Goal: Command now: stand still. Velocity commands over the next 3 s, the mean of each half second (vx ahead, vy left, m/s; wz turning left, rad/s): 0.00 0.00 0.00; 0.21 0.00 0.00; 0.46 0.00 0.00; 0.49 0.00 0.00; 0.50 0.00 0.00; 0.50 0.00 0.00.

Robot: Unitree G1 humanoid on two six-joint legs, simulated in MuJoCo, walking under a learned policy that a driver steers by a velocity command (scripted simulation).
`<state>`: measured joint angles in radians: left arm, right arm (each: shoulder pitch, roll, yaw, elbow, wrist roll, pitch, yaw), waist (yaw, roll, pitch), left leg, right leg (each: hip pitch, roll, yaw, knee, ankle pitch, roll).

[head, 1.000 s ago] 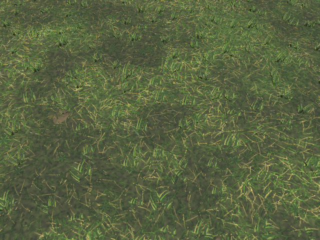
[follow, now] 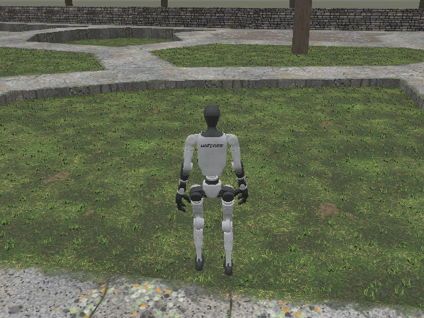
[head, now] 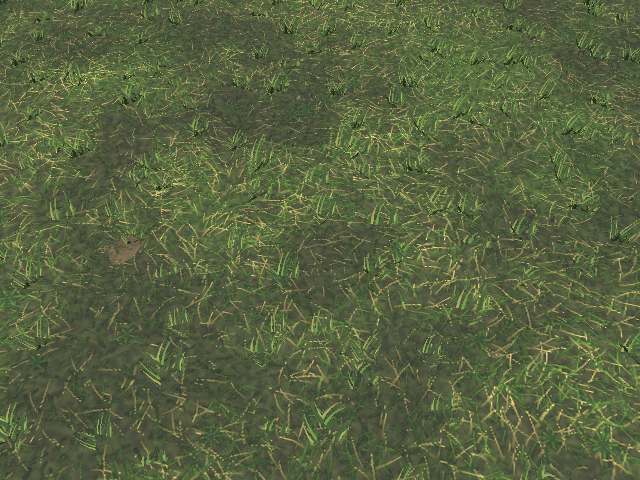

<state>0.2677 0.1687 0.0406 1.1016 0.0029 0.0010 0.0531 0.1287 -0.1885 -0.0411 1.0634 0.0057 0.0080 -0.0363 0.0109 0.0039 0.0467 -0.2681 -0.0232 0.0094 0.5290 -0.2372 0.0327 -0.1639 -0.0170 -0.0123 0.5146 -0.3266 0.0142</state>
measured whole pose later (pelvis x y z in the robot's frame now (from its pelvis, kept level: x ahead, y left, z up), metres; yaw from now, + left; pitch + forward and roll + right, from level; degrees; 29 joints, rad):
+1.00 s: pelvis +0.08 -0.03 +0.00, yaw -1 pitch +2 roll +1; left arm 0.48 0.17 0.05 1.08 0.00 -0.11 0.01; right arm 0.19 -0.24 -0.05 1.02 0.03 -0.09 0.00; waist 0.04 0.01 -0.03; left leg -0.54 0.01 0.02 1.06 -0.34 0.08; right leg -0.09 0.01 -0.03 0.41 -0.36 -0.04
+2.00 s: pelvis +0.64 -0.07 +0.01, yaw -1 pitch +2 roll +0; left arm 0.23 0.23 0.05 0.89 0.00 -0.11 -0.03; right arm 0.24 -0.28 -0.05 0.97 0.02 -0.09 0.00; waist 0.00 0.03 0.02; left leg -0.50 0.08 -0.02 1.17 -0.31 0.05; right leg -0.29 0.04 -0.07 0.40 -0.14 -0.06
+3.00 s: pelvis +1.20 -0.06 -0.01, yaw +0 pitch +3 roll +1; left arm 0.02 0.24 0.05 0.82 -0.01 -0.10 -0.04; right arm 0.38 -0.26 -0.06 1.03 0.01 -0.06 -0.01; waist -0.06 0.00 0.03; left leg -0.08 0.02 0.01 0.73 -0.46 0.01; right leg -0.50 -0.01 -0.06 0.56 -0.10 -0.06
